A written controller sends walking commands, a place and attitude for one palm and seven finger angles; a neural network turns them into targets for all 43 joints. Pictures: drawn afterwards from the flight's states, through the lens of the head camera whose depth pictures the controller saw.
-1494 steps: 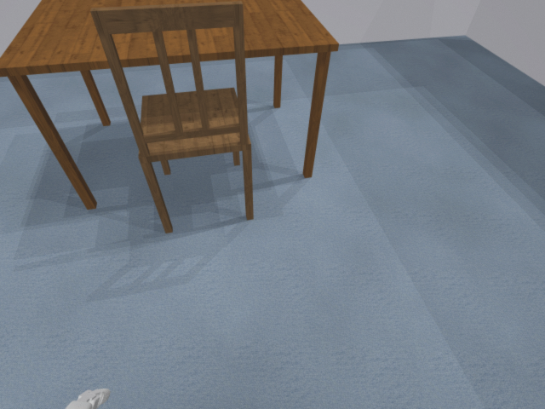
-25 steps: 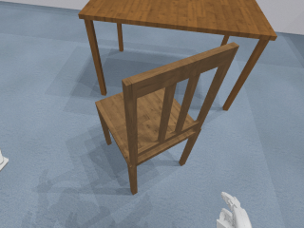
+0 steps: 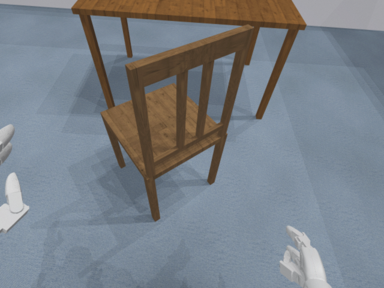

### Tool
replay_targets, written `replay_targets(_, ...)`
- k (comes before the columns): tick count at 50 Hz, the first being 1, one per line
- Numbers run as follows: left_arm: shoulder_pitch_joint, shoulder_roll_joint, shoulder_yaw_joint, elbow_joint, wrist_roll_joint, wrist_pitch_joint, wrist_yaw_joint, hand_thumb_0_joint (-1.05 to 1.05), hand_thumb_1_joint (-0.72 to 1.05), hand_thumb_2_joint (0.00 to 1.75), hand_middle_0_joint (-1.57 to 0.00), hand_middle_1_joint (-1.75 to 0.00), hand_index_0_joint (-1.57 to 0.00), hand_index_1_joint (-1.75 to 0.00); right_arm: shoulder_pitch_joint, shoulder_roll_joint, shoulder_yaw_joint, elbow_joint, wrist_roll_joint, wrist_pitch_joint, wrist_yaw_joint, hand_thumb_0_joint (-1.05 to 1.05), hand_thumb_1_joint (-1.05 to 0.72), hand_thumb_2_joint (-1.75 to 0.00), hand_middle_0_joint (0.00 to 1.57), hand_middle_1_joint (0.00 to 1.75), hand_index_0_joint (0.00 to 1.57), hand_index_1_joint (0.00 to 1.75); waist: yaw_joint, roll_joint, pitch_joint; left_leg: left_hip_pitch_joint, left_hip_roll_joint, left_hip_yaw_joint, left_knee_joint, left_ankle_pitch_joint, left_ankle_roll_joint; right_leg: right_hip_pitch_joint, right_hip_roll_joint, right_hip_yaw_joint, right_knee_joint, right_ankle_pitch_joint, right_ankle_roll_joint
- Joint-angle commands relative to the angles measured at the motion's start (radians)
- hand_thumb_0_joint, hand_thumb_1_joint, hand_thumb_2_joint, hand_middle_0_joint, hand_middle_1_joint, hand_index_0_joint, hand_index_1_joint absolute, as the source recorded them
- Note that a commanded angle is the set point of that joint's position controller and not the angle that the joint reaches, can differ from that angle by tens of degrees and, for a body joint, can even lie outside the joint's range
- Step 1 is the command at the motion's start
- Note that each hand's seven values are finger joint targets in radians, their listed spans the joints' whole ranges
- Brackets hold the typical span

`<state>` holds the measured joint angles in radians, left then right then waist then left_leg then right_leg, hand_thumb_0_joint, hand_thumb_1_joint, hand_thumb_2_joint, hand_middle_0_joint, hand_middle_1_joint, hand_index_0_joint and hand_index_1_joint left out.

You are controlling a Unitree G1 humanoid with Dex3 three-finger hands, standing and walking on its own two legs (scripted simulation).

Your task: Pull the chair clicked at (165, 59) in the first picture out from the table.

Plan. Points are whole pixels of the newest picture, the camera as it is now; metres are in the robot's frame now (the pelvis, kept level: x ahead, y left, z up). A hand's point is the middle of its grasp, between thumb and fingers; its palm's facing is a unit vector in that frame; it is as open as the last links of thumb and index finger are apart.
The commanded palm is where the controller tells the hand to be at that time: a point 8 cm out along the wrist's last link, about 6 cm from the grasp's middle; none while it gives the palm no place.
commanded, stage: stop stepping back and stand still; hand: left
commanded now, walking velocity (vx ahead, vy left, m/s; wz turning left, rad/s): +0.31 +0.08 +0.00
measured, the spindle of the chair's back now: (181, 114) +0.62 +0.06 -0.07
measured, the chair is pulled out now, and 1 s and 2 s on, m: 0.51 0.51 0.51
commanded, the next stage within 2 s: let the arm hang, fingers relaxed in 0.74 s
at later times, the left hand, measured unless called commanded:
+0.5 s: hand out of the picture +0.08 +0.26 +0.17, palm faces +0.47 -0.76 -0.45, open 7.4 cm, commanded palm +0.02 +0.30 +0.17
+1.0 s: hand out of the picture +0.11 +0.24 -0.07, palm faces +0.21 -0.92 -0.32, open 7.4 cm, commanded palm none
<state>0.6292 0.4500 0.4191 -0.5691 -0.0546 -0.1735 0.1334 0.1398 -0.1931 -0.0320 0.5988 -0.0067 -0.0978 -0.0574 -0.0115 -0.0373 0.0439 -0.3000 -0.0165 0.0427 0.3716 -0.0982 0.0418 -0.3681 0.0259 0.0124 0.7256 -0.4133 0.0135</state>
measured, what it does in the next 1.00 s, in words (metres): steps on the spot: right foot, then left foot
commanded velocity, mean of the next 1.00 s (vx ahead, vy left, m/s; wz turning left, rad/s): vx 0.14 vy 0.02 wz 0.00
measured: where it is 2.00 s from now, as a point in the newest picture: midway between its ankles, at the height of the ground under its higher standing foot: outside the picture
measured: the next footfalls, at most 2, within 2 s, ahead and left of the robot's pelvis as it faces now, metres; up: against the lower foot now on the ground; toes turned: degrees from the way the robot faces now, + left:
right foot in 0.08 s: +0.04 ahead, -0.13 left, +0.00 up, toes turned -1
left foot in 0.38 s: -0.05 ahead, +0.10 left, +0.00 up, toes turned +7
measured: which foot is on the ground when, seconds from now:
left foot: down 0.00-0.10, up 0.12-0.36, down 0.38-1.00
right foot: up 0.00-0.06, down 0.08-0.38, up 0.40-0.62, down 0.64-0.86, up 0.88-1.00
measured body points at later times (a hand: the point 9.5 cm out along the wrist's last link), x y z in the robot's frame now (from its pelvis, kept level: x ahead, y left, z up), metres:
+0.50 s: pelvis -0.10 -0.01 -0.01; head -0.13 +0.00 +0.44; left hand +0.05 +0.30 +0.19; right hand +0.03 -0.26 -0.08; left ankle -0.14 +0.09 -0.74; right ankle -0.07 -0.11 -0.68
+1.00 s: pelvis -0.08 +0.00 -0.02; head -0.06 -0.01 +0.43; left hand +0.09 +0.29 -0.05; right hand +0.08 -0.24 -0.13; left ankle -0.08 +0.10 -0.74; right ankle -0.08 -0.14 -0.70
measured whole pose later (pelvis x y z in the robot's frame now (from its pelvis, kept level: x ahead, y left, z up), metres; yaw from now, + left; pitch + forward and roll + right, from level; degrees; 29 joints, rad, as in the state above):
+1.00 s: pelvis -0.08 +0.00 -0.02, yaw +8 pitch +2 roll +0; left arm 0.24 0.25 0.14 0.30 0.03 0.03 0.02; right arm 0.20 -0.25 -0.02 0.72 -0.06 -0.05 0.00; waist -0.04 0.01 -0.01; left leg -0.37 -0.05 0.00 0.65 -0.31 0.04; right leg -0.49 -0.01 0.04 0.99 -0.48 0.02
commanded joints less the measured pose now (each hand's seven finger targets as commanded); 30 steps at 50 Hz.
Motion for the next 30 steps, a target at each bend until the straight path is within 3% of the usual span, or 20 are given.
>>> replay_targets(1,0.034,0.182,0.182,-0.199,-0.012,-0.052,0.056,0.00,0.90,0.90,-0.20,-0.30,-0.20,-0.30,-0.046,-0.143,-0.021,-0.149,0.024,-0.071,-0.012,0.00,-0.90,-0.90,0.20,0.30,0.20,0.30,0.015,0.225,-0.142,-0.116,0.199,-0.149,-0.146,-0.375,0.044,0.275,-0.031,-0.048,-0.209,0.070,0.005)
replay_targets(3,0.007,0.143,0.148,-0.152,0.001,-0.058,0.058,0.00,0.90,0.90,-0.20,-0.30,-0.20,-0.30,-0.038,-0.139,-0.021,-0.147,0.021,-0.074,-0.010,0.00,-0.90,-0.90,0.20,0.30,0.20,0.30,0.017,0.186,-0.107,-0.216,0.106,-0.088,-0.063,-0.506,-0.003,0.367,-0.047,-0.050,-0.342,0.067,-0.012)
replay_targets(4,-0.015,0.159,0.150,-0.121,0.009,-0.060,0.056,0.00,0.90,0.90,-0.20,-0.30,-0.20,-0.30,-0.037,-0.132,-0.026,-0.141,0.017,-0.068,-0.008,0.00,-0.90,-0.90,0.20,0.30,0.20,0.30,0.012,0.037,-0.091,-0.186,0.038,-0.038,0.128,-0.480,-0.032,0.260,-0.142,0.079,-0.489,-0.082,-0.050)
replay_targets(5,-0.055,0.161,0.136,-0.104,0.008,-0.062,0.054,0.00,0.90,0.90,-0.20,-0.30,-0.20,-0.30,-0.027,-0.139,-0.033,-0.131,0.016,-0.063,-0.009,0.00,-0.90,-0.90,0.20,0.30,0.20,0.30,0.007,-0.123,-0.059,-0.102,-0.020,-0.031,0.458,-0.386,-0.055,0.026,-0.309,0.323,-0.638,-0.261,-0.127)
replay_targets(6,-0.135,0.164,0.117,-0.110,0.010,-0.055,0.053,0.00,0.90,0.90,-0.20,-0.30,-0.20,-0.30,-0.010,-0.151,-0.039,-0.110,0.019,-0.059,-0.005,0.00,-0.90,-0.90,0.20,0.30,0.20,0.30,0.007,-0.234,-0.041,-0.097,-0.018,-0.069,0.701,-0.360,-0.063,-0.146,-0.433,0.457,-0.700,-0.438,-0.170)
replay_targets(8,-0.162,0.111,0.067,-0.022,0.022,-0.054,0.034,0.00,0.90,0.90,-0.20,-0.30,-0.20,-0.30,0.019,-0.150,-0.035,-0.077,0.012,-0.046,-0.009,0.00,-0.90,-0.90,0.20,0.30,0.20,0.30,-0.036,-0.167,-0.019,-0.069,0.017,-0.073,0.823,-0.223,-0.049,-0.252,-0.360,0.264,-0.632,-0.372,-0.118)
replay_targets(10,-0.190,0.121,0.068,0.033,0.024,-0.061,0.023,0.00,0.90,0.90,-0.20,-0.30,-0.20,-0.30,-0.008,-0.135,-0.013,-0.085,0.007,-0.039,-0.014,0.00,-0.90,-0.90,0.20,0.30,0.20,0.30,-0.037,-0.104,-0.048,-0.028,0.032,-0.024,0.705,-0.200,-0.037,-0.231,-0.292,0.106,-0.583,-0.312,-0.092)
replay_targets(12,-0.231,0.134,0.065,0.014,0.036,-0.074,0.023,0.00,0.90,0.90,-0.20,-0.30,-0.20,-0.30,-0.018,-0.133,-0.012,-0.101,0.008,-0.053,-0.027,0.00,-0.90,-0.90,0.20,0.30,0.20,0.30,-0.015,-0.105,-0.032,-0.007,0.032,0.020,0.486,-0.280,-0.013,-0.172,-0.280,0.077,-0.571,-0.329,-0.086)
replay_targets(14,-0.234,0.132,0.072,-0.026,0.040,-0.077,0.038,0.00,0.90,0.90,-0.20,-0.30,-0.20,-0.30,-0.007,-0.128,-0.016,-0.105,0.002,-0.068,-0.031,0.00,-0.90,-0.90,0.20,0.30,0.20,0.30,-0.001,-0.159,-0.092,0.036,0.015,0.069,0.286,-0.326,0.009,-0.036,-0.282,0.072,-0.535,-0.291,-0.086)
replay_targets(15,-0.231,0.138,0.085,-0.064,0.041,-0.079,0.045,0.00,0.90,0.90,-0.20,-0.30,-0.20,-0.30,0.001,-0.129,-0.016,-0.108,-0.002,-0.075,-0.030,0.00,-0.90,-0.90,0.20,0.30,0.20,0.30,-0.003,-0.131,-0.123,0.059,0.010,0.082,0.176,-0.321,0.018,0.034,-0.266,0.058,-0.493,-0.242,-0.080)
replay_targets(17,-0.176,0.143,0.103,-0.136,0.038,-0.089,0.056,0.00,0.90,0.90,-0.20,-0.30,-0.20,-0.30,0.034,-0.130,-0.016,-0.122,-0.002,-0.089,-0.033,0.00,-0.90,-0.90,0.20,0.30,0.20,0.30,-0.011,0.034,-0.149,0.107,0.012,0.057,-0.077,-0.337,0.034,0.132,-0.200,0.025,-0.322,-0.178,-0.058)
replay_targets(18,-0.154,0.144,0.108,-0.185,0.033,-0.099,0.059,0.00,0.90,0.90,-0.20,-0.30,-0.20,-0.30,0.044,-0.147,-0.021,-0.137,-0.004,-0.095,-0.035,0.00,-0.90,-0.90,0.20,0.30,0.20,0.30,-0.012,0.227,-0.118,0.108,0.104,-0.093,-0.221,-0.424,0.076,0.097,-0.104,-0.026,-0.102,-0.124,-0.033)
replay_targets(19,-0.143,0.141,0.111,-0.225,0.040,-0.109,0.056,0.00,0.90,0.90,-0.20,-0.30,-0.20,-0.30,0.041,-0.154,-0.030,-0.150,-0.004,-0.098,-0.029,0.00,-0.90,-0.90,0.20,0.30,0.20,0.30,-0.005,0.424,-0.065,0.159,0.253,-0.297,-0.215,-0.430,0.122,-0.109,-0.018,-0.120,0.130,-0.099,-0.007)
replay_targets(20,-0.114,0.164,0.138,-0.228,0.052,-0.108,0.052,0.00,0.90,0.90,-0.20,-0.30,-0.20,-0.30,0.042,-0.133,-0.031,-0.138,0.000,-0.107,-0.022,0.00,-0.90,-0.90,0.20,0.30,0.20,0.30,-0.013,0.380,-0.060,0.094,0.309,-0.313,-0.198,-0.322,0.171,-0.153,-0.008,-0.093,0.346,-0.078,-0.005)
replay_targets(21,-0.107,0.190,0.174,-0.187,0.040,-0.117,0.051,0.00,0.90,0.90,-0.20,-0.30,-0.20,-0.30,0.056,-0.111,-0.030,-0.101,0.005,-0.118,-0.014,0.00,-0.90,-0.90,0.20,0.30,0.20,0.30,-0.027,0.384,-0.040,0.051,0.330,-0.388,-0.213,-0.380,0.192,-0.224,-0.038,-0.033,0.448,-0.047,-0.008)
replay_targets(22,-0.134,0.169,0.162,-0.198,0.046,-0.129,0.047,0.00,0.90,0.90,-0.20,-0.30,-0.20,-0.30,0.030,-0.110,-0.028,-0.103,0.008,-0.124,-0.003,0.00,-0.90,-0.90,0.20,0.30,0.20,0.30,-0.020,0.318,0.029,0.011,0.325,-0.390,-0.204,-0.342,0.198,-0.269,-0.080,0.015,0.449,0.011,-0.015)
replay_targets(23,-0.115,0.153,0.153,-0.152,0.045,-0.128,0.043,0.00,0.90,0.90,-0.20,-0.30,-0.20,-0.30,0.027,-0.118,-0.028,-0.087,0.016,-0.128,0.003,0.00,-0.90,-0.90,0.20,0.30,0.20,0.30,-0.012,0.219,0.062,0.029,0.311,-0.315,-0.169,-0.256,0.178,-0.284,-0.091,0.001,0.389,0.045,-0.013)
replay_targets(24,-0.105,0.138,0.141,-0.114,0.036,-0.125,0.039,0.00,0.90,0.90,-0.20,-0.30,-0.20,-0.30,0.021,-0.131,-0.031,-0.081,0.020,-0.126,0.001,0.00,-0.90,-0.90,0.20,0.30,0.20,0.30,-0.005,0.186,0.068,0.014,0.289,-0.241,-0.137,-0.206,0.153,-0.226,-0.099,-0.025,0.276,0.056,-0.016)
replay_targets(26,-0.105,0.135,0.142,-0.068,0.026,-0.119,0.035,0.00,0.90,0.90,-0.20,-0.30,-0.20,-0.30,0.033,-0.147,-0.036,-0.086,0.019,-0.114,-0.012,0.00,-0.90,-0.90,0.20,0.30,0.20,0.30,-0.004,0.196,0.040,0.002,0.246,-0.127,-0.106,-0.144,0.113,-0.069,-0.060,-0.111,0.060,0.043,-0.013)
replay_targets(30,-0.139,0.112,0.117,0.056,0.024,-0.099,0.029,0.00,0.90,0.90,-0.20,-0.30,-0.20,-0.30,0.026,-0.146,-0.027,-0.078,0.015,-0.085,-0.018,0.00,-0.90,-0.90,0.20,0.30,0.20,0.30,0.000,0.155,-0.028,-0.109,0.210,-0.106,0.043,-0.284,0.079,0.261,-0.023,-0.130,-0.242,0.082,-0.021)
